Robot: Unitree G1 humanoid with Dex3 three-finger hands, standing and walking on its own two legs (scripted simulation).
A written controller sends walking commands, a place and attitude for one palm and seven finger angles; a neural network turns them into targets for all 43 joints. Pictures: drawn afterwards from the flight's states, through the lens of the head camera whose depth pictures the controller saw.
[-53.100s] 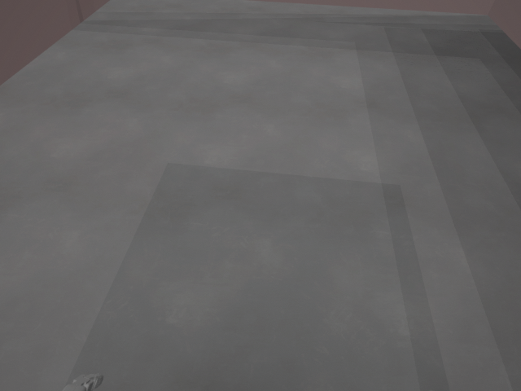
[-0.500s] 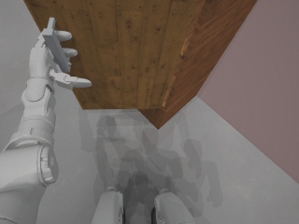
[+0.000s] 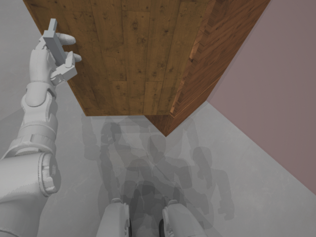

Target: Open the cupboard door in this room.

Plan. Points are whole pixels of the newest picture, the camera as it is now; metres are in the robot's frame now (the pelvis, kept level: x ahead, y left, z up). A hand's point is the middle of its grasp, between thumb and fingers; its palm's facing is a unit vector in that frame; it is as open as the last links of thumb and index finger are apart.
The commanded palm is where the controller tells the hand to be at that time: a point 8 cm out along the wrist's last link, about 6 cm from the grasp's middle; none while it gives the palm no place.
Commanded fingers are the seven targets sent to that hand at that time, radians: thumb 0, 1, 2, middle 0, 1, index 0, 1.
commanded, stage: close the thumb around the handle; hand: left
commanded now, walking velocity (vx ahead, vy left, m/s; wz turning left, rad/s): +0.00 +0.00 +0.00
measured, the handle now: (61, 50) +0.56 +0.20 +0.07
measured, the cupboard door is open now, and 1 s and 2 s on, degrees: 50 86 95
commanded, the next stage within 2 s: pull the door open along its arc in 0.04 s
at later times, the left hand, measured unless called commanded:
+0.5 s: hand (73, 83) +0.47 +0.17 +0.06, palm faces -0.02 -1.00 -0.01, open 5.5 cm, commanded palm +0.40 +0.22 +0.06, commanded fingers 0.00 0.90 0.90 -0.40 -1.35 -0.40 -1.35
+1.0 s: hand (110, 143) +0.32 +0.08 +0.06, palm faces +0.37 -0.93 +0.01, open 6.2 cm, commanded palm +0.26 +0.14 +0.06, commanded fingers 0.00 0.90 0.90 -0.40 -1.35 -0.40 -1.35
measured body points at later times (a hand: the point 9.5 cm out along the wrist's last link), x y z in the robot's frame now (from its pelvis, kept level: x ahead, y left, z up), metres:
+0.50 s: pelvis +0.01 +0.00 +0.02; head +0.13 +0.01 +0.45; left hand +0.46 +0.22 +0.06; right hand +0.04 -0.26 -0.10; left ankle +0.03 +0.10 -0.64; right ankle +0.00 -0.11 -0.64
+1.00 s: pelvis +0.01 -0.03 +0.02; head +0.07 -0.03 +0.47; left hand +0.29 +0.13 +0.06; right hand +0.21 -0.23 -0.08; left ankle +0.03 +0.10 -0.64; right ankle +0.00 -0.11 -0.64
